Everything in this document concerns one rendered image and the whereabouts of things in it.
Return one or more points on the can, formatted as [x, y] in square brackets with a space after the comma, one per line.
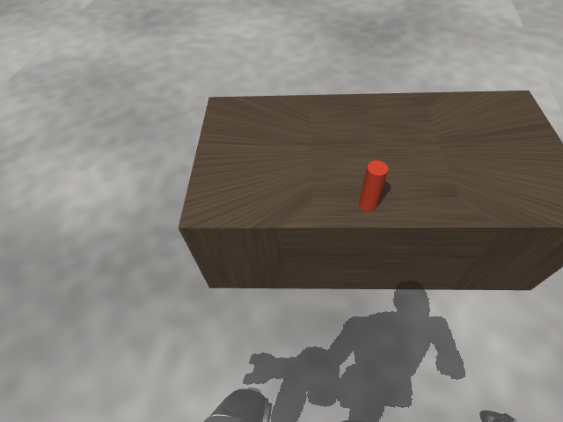
[373, 184]

